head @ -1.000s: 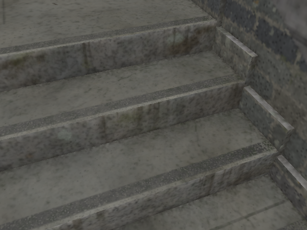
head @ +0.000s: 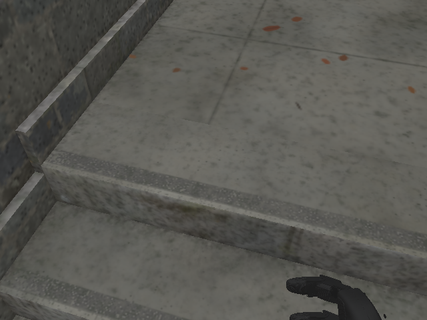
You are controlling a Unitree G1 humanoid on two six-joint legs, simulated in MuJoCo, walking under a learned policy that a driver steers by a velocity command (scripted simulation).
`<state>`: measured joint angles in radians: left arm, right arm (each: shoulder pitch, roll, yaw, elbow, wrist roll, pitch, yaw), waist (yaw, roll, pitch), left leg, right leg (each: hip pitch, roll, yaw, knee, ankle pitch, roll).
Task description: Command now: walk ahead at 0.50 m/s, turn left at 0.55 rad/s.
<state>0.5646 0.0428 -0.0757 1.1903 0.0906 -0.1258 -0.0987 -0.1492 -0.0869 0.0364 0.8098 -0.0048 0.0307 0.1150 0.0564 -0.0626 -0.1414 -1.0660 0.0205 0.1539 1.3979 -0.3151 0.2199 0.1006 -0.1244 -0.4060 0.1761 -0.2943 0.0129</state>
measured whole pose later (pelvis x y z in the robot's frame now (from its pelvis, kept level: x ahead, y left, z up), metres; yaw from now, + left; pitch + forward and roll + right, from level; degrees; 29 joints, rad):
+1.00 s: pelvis +0.57 -0.06 +0.31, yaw -19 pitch +8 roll +4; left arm 0.56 0.08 -0.04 1.09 0.04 -0.12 -0.11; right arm -0.12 -0.10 0.09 0.73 -0.05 -0.01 0.05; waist 0.10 -0.06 -0.16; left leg -1.07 0.02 0.13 1.30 -0.35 0.09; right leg -0.07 0.01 0.22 0.33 -0.34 -0.09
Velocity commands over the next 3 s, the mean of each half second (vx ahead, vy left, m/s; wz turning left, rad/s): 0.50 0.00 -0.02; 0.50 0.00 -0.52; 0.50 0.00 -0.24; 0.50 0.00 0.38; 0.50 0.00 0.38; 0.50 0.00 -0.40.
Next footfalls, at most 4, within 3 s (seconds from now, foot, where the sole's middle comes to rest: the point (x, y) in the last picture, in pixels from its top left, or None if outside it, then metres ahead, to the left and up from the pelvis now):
0.50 right None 0.43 -0.12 -0.47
1.00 left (242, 166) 0.78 0.00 -0.32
1.56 right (360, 139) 0.91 -0.34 -0.32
2.10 left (294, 67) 1.26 -0.18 -0.32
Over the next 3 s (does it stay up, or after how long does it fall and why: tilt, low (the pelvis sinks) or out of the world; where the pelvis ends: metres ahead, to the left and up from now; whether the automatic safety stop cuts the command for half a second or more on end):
stays up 1.59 -0.31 0.46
